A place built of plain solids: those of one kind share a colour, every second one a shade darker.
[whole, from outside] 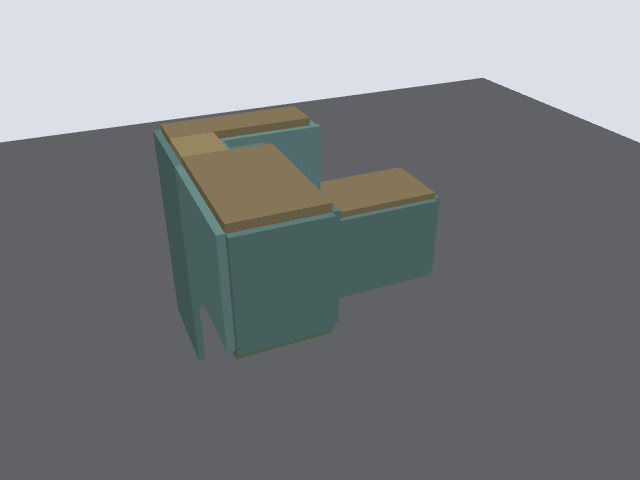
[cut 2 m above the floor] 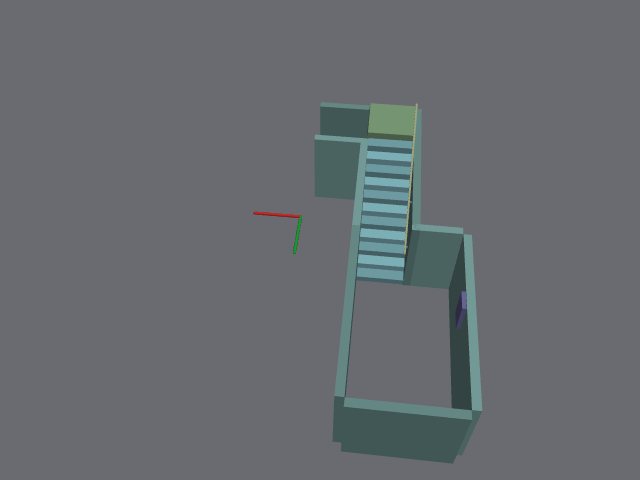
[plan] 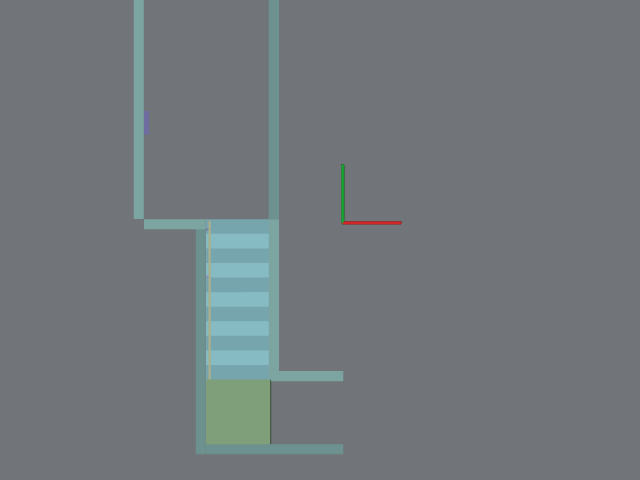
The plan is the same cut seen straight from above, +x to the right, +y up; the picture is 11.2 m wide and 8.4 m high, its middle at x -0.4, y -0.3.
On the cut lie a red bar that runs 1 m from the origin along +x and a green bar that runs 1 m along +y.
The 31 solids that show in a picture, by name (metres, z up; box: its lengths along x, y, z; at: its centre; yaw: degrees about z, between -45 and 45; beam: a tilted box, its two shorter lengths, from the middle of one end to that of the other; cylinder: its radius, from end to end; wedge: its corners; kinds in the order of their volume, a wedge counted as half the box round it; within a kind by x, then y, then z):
{
 "wall_1": {"box": [0.18, 3.99, 2.78], "at": [-3.57, 2.06, 1.34]},
 "wall_2": {"box": [1.08, 0.18, 2.78], "at": [-2.94, -0.02, 1.34]},
 "wall_3": {"box": [0.18, 4.12, 5.77], "at": [-2.49, -1.99, 2.84]},
 "wall_4": {"box": [2.18, 0.18, 2.78], "at": [-2.39, 4.14, 1.34]},
 "wall_5": {"box": [0.18, 2.84, 5.77], "at": [-1.21, -1.35, 2.84]},
 "wall_6": {"box": [0.18, 3.99, 2.78], "at": [-1.21, 2.06, 1.34]},
 "wall_7": {"box": [2.4, 0.18, 5.77], "at": [-1.19, -3.96, 2.84]},
 "wall_8": {"box": [1.3, 0.18, 5.77], "at": [-0.64, -2.68, 2.84]},
 "wall_9": {"box": [0.61, 1.07, 2.77], "at": [-0.3, -2.24, 4.34]},
 "wall_10": {"box": [3.47, 0.18, 2.77], "at": [1.74, -3.96, 4.34]},
 "wall_11": {"box": [3.47, 0.18, 2.77], "at": [1.74, -1.61, 4.34]},
 "wall_12": {"box": [0.18, 2.17, 2.77], "at": [3.57, -2.79, 4.34]},
 "roof_1": {"box": [2.18, 3.99, 0.19], "at": [-2.39, 2.06, 2.83]},
 "roof_2": {"box": [1.1, 3.71, 0.2], "at": [-1.85, -2.02, 5.82]},
 "roof_3": {"box": [1.3, 1.1, 0.2], "at": [-0.64, -3.32, 5.82]},
 "roof_4": {"box": [3.47, 2.17, 0.2], "at": [1.74, -2.79, 5.82]},
 "floor_1": {"wedge": [[-2.4, -3.87, 1.99], [-2.4, -3.87, 2.21], [-2.4, -2.76, 1.99], [-2.4, -2.74, 2.21], [-1.27, -3.87, 2.21], [-1.27, -2.74, 2.21], [-1.25, -3.87, 1.99], [-1.25, -2.76, 1.99]]},
 "floor_2": {"wedge": [[-0.53, -3.87, 2.95], [-0.53, -1.7, 2.95], [-0.51, -3.87, 2.73], [-0.51, -1.7, 2.73], [3.48, -3.87, 2.73], [3.48, -3.87, 2.95], [3.48, -1.7, 2.73], [3.48, -1.7, 2.95]]},
 "tread_1": {"wedge": [[-2.4, -2.78, 1.84], [-2.4, -2.76, 2.02], [-2.4, -2.52, 1.65], [-2.4, -2.49, 2.02], [-1.3, -2.78, 1.84], [-1.3, -2.76, 2.02], [-1.3, -2.52, 1.65], [-1.3, -2.49, 2.02]]},
 "tread_2": {"wedge": [[-2.4, -2.52, 1.65], [-2.4, -2.51, 1.84], [-2.4, -2.27, 1.47], [-2.4, -2.23, 1.84], [-1.3, -2.52, 1.65], [-1.3, -2.51, 1.84], [-1.3, -2.27, 1.47], [-1.3, -2.23, 1.84]]},
 "tread_3": {"wedge": [[-2.4, -2.27, 1.47], [-2.4, -2.25, 1.65], [-2.4, -2.01, 1.28], [-2.4, -1.98, 1.65], [-1.3, -2.27, 1.47], [-1.3, -2.25, 1.65], [-1.3, -2.01, 1.28], [-1.3, -1.98, 1.65]]},
 "tread_4": {"wedge": [[-2.4, -2.01, 1.28], [-2.4, -2.0, 1.47], [-2.4, -1.76, 1.1], [-2.4, -1.72, 1.47], [-1.3, -2.01, 1.28], [-1.3, -2.0, 1.47], [-1.3, -1.75, 1.1], [-1.3, -1.72, 1.47]]},
 "tread_5": {"wedge": [[-2.4, -1.76, 1.1], [-2.4, -1.74, 1.29], [-2.4, -1.5, 0.91], [-2.4, -1.47, 1.29], [-1.3, -1.76, 1.1], [-1.3, -1.74, 1.29], [-1.3, -1.5, 0.91], [-1.3, -1.47, 1.29]]},
 "tread_6": {"wedge": [[-2.4, -1.5, 0.92], [-2.4, -1.49, 1.1], [-2.4, -1.24, 0.73], [-2.4, -1.21, 1.1], [-1.3, -1.5, 0.92], [-1.3, -1.49, 1.1], [-1.3, -1.24, 0.73], [-1.3, -1.21, 1.1]]},
 "tread_7": {"wedge": [[-2.4, -1.25, 0.73], [-2.4, -1.23, 0.92], [-2.4, -0.99, 0.55], [-2.4, -0.96, 0.92], [-1.3, -1.25, 0.73], [-1.3, -1.23, 0.92], [-1.3, -0.99, 0.55], [-1.3, -0.96, 0.92]]},
 "tread_8": {"wedge": [[-2.4, -0.99, 0.55], [-2.4, -0.98, 0.73], [-2.4, -0.73, 0.36], [-2.4, -0.7, 0.73], [-1.3, -0.99, 0.55], [-1.3, -0.98, 0.73], [-1.3, -0.73, 0.36], [-1.3, -0.7, 0.73]]},
 "tread_9": {"wedge": [[-2.4, -0.74, 0.36], [-2.4, -0.72, 0.55], [-2.4, -0.48, 0.18], [-2.4, -0.45, 0.55], [-1.3, -0.74, 0.36], [-1.3, -0.72, 0.55], [-1.3, -0.48, 0.18], [-1.3, -0.45, 0.55]]},
 "tread_10": {"wedge": [[-2.4, -0.48, 0.18], [-2.4, -0.47, 0.36], [-2.4, -0.22, -0.01], [-2.4, -0.19, 0.36], [-1.3, -0.48, 0.18], [-1.3, -0.47, 0.36], [-1.3, -0.22, -0.01], [-1.3, -0.19, 0.36]]},
 "tread_11": {"wedge": [[-2.4, -0.23, -0.03], [-2.4, -0.21, 0.18], [-2.4, 0.04, -0.05], [-2.4, 0.06, 0.18], [-1.3, -0.23, -0.03], [-1.3, -0.21, 0.18], [-1.3, 0.04, -0.05], [-1.3, 0.06, 0.18]]},
 "guard_rail_1": {"wedge": [[-2.35, -2.74, 3.11], [-2.35, -2.74, 3.16], [-2.35, 0.04, 1.09], [-2.35, 0.04, 1.15], [-2.31, -2.74, 3.11], [-2.31, -2.74, 3.16], [-2.31, 0.04, 1.09], [-2.31, 0.04, 1.15]]},
 "cabinet_1": {"box": [0.09, 0.41, 0.72], "at": [-3.44, 1.75, 1.62]}
}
